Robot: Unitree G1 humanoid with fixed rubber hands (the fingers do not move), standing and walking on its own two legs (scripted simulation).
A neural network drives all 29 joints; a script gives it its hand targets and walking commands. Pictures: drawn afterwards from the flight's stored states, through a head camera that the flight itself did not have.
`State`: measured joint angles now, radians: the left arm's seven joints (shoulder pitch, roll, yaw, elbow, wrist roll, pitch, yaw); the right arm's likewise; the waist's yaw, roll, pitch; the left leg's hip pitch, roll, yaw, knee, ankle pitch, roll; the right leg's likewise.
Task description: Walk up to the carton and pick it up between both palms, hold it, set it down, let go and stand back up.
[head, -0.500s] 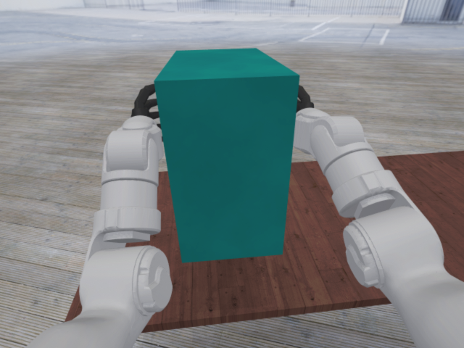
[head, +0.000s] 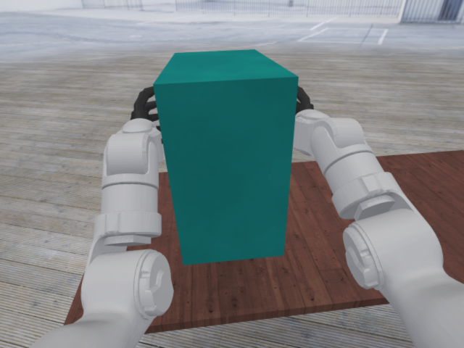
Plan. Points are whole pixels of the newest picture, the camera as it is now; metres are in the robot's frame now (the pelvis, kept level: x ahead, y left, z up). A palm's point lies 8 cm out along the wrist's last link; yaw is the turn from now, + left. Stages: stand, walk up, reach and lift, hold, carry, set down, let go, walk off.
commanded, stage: hold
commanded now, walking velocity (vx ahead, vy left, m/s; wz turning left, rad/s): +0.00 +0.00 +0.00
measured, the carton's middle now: (223, 143) +0.41 +0.00 +0.25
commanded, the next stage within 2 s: none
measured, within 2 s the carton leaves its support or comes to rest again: neither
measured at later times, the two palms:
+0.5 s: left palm (140, 131) +0.37 +0.13 +0.30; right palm (299, 124) +0.37 -0.13 +0.30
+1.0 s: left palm (142, 130) +0.37 +0.13 +0.30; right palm (300, 125) +0.37 -0.13 +0.29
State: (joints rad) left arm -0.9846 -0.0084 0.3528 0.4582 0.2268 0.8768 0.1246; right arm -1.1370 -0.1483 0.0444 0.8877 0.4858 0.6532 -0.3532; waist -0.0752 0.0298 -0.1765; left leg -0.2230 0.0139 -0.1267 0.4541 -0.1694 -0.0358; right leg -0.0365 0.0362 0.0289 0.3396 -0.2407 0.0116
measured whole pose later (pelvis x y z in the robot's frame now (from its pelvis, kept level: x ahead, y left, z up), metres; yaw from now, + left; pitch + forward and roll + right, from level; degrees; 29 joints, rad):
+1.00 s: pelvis +0.00 +0.00 +0.00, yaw +0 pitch -3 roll -2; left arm -1.00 0.00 0.36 0.48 0.22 0.87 0.13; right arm -1.14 -0.15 0.05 0.90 0.49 0.64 -0.35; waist -0.07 0.03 -0.18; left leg -0.23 0.01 -0.13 0.45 -0.17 -0.04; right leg -0.04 0.04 0.03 0.34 -0.24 0.01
